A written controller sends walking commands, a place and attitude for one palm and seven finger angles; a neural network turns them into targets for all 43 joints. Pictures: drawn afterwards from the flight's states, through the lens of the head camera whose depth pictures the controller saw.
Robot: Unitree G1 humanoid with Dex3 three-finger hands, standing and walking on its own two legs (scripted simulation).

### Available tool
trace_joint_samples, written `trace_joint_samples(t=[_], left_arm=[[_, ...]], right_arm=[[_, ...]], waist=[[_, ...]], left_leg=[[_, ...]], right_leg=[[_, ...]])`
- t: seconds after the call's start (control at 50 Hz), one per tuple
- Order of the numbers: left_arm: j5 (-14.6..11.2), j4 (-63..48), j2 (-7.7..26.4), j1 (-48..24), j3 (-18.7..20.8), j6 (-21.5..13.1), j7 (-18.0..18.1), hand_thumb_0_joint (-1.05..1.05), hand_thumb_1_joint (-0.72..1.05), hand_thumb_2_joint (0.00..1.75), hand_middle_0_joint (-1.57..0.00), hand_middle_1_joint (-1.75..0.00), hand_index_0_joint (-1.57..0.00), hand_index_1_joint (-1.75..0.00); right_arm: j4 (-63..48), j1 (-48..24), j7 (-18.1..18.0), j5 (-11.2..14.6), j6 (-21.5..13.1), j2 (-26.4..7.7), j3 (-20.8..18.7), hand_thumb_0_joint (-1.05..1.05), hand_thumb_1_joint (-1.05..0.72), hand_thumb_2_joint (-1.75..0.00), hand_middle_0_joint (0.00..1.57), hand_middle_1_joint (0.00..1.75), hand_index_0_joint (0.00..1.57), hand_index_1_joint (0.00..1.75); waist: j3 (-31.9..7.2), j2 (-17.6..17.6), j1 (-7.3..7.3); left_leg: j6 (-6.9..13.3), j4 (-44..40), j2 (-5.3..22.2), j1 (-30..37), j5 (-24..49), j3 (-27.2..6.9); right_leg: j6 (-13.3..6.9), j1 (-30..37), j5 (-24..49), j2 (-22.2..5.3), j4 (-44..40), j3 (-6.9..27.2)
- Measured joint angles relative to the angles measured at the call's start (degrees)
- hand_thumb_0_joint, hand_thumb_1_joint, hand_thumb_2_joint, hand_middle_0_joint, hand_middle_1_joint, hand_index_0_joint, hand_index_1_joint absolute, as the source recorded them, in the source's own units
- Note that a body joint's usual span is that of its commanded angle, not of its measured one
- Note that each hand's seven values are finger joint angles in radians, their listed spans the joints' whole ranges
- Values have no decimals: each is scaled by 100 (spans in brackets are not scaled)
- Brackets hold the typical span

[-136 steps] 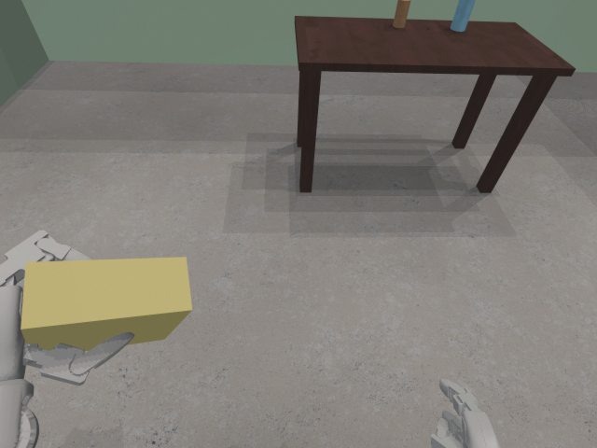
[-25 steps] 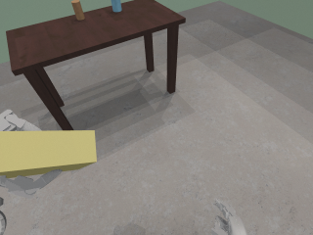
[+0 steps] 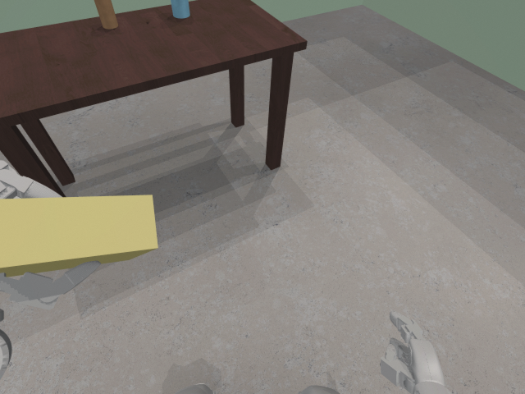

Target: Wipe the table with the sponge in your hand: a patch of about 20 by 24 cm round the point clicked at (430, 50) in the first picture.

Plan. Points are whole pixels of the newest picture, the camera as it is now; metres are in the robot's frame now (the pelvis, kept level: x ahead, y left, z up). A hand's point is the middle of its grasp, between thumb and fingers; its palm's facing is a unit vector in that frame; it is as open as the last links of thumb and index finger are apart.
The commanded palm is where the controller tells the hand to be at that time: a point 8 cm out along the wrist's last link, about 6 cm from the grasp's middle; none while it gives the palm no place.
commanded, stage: walk to a spot facing it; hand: left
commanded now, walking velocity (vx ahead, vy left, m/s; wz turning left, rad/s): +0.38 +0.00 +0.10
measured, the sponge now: (98, 235) +0.25 +0.20 +0.17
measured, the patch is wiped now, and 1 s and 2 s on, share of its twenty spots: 0.00 0.00 0.00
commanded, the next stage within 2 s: turn to face it in 1.26 s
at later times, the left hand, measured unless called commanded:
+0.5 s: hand (132, 172) +0.33 +0.18 +0.19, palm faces +0.46 -0.75 -0.47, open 9.7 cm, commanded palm +0.26 +0.23 +0.20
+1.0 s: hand (116, 122) +0.39 +0.21 +0.21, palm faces +0.64 -0.61 -0.46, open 9.7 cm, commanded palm +0.34 +0.24 +0.20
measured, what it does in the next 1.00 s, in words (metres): walks ahead, turning left: right foot, then left foot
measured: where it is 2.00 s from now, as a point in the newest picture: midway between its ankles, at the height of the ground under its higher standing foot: (283, 346)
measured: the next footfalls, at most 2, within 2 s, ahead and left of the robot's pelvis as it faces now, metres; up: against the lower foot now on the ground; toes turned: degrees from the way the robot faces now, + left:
right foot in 0.24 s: +0.16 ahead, -0.17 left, +0.00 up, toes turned -8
left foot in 0.66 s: +0.30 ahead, +0.08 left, +0.00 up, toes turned +21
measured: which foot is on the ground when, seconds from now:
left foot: down 0.00-0.24, up 0.26-0.64, down 0.66-1.00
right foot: up 0.00-0.22, down 0.24-0.66, up 0.68-1.00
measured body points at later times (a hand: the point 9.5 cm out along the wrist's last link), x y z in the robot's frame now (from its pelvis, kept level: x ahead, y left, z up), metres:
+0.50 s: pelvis +0.14 -0.08 +0.02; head +0.18 -0.09 +0.47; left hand +0.30 +0.22 +0.22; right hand +0.33 -0.32 -0.08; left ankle +0.18 +0.07 -0.65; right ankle +0.12 -0.16 -0.72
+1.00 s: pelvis +0.28 -0.08 +0.01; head +0.30 -0.08 +0.46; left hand +0.35 +0.24 +0.23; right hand +0.49 -0.20 -0.09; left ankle +0.26 +0.06 -0.72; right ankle +0.34 -0.20 -0.70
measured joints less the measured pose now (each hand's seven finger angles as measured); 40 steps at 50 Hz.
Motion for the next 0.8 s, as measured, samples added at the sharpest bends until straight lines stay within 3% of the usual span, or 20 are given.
trace_joint_samples(t=[0.04,0.1,0.22,0.26,0.3,0.36,0.4,0.48,0.54,0.62,0.66,0.7,0.74,0.8], left_arm=[[-12,-114,-42,105,17,51,-36,-1,-46,99,-80,-133,-80,-132],[-23,-395,-156,455,-52,-21,-81,-1,-46,99,-80,-133,-80,-132],[1,-166,-186,659,-121,-48,-95,-1,-46,99,-80,-133,-80,-132],[54,30,-196,477,-135,41,-76,-1,-46,99,-80,-133,-80,-132],[71,246,-373,203,-285,162,-91,-1,-46,99,-80,-133,-80,-132],[52,358,-579,149,-401,204,-122,-1,-46,99,-80,-133,-80,-132],[62,297,-584,292,-412,150,-135,-1,-46,99,-80,-133,-80,-132],[61,5,-361,608,-323,42,-119,-1,-46,99,-80,-133,-80,-132],[26,-268,-181,786,-196,-1,-52,-1,-46,99,-80,-133,-80,-132],[10,-592,-97,837,-60,2,84,-1,-46,99,-80,-133,-80,-133],[6,-706,-119,798,-6,-12,144,-1,-46,99,-80,-133,-80,-133],[10,-511,-57,396,-4,-58,144,-1,-46,99,-80,-133,-80,-133],[65,-222,14,-19,-42,-16,43,-1,-46,99,-80,-133,-80,-133],[54,-287,38,-32,13,64,-80,-1,-46,99,-80,-133,-80,-133]], right_arm=[[9,-6,58,6,-66,192,128,1,-91,-90,20,30,20,30],[9,148,108,-2,-199,376,274,1,-91,-90,20,30,20,30],[151,517,6,-1,-241,428,403,1,-90,-90,20,30,20,30],[214,551,-30,6,-183,342,392,1,-90,-90,20,30,20,30],[444,449,-38,-5,-95,132,329,1,-90,-90,20,30,20,30],[660,292,-29,-6,33,-171,227,2,-90,-90,20,30,20,30],[624,240,-36,-2,94,-314,128,2,-90,-90,20,30,20,30],[312,273,-38,-6,146,-481,-70,2,-91,-90,20,30,20,30],[58,371,-38,-4,147,-542,-182,2,-91,-90,20,30,20,30],[-127,478,-50,-8,118,-515,-227,2,-91,-90,19,30,19,30],[-248,473,-61,-16,88,-530,-203,2,-91,-90,19,30,20,30],[-179,257,-64,-7,38,-332,-225,2,-91,-90,19,30,19,30],[-52,74,-6,21,17,-87,-115,2,-91,-90,19,30,19,30],[13,-19,100,46,-54,249,114,2,-91,-90,19,30,20,30]], waist=[[-38,67,-11],[-89,242,49],[-200,584,275],[-217,631,303],[-165,680,307],[-100,602,242],[-67,534,134],[2,311,2],[51,167,4],[53,-38,135],[-2,-13,195],[106,-57,106],[139,-65,20],[54,2,-52]], left_leg=[[-82,-180,68,103,40,-51],[-181,-477,177,300,80,-140],[-400,-437,364,553,-210,-410],[-296,250,400,353,-713,-531],[-230,1646,221,-92,-1213,-794],[-293,3255,-21,-699,-1021,-849],[-336,3539,-40,-995,-795,-773],[-341,2434,51,-1134,-404,-470],[-297,1228,80,-945,-306,-210],[-214,48,-88,-478,-175,111],[-36,-546,-197,-51,234,143],[139,-40,-230,-172,294,32],[155,192,-256,-207,45,-148],[76,29,-228,-150,20,-370]], right_leg=[[48,-405,265,-87,-34,-23],[110,-575,694,-245,-932,-176],[233,196,1031,-178,-2992,-570],[13,398,1480,-126,-3264,-647],[-192,436,1278,-181,-2940,-767],[-227,754,1065,-240,-3124,-870],[-210,990,1125,-239,-3433,-968],[-223,1352,1185,-265,-3934,-1129],[-172,1546,1085,-296,-4054,-1235],[-43,1651,678,-430,-3709,-1270],[12,1386,315,-546,-2780,-1189],[65,824,-52,-465,-1173,-639],[99,230,-139,-238,50,-199],[159,-453,180,-183,393,-21]])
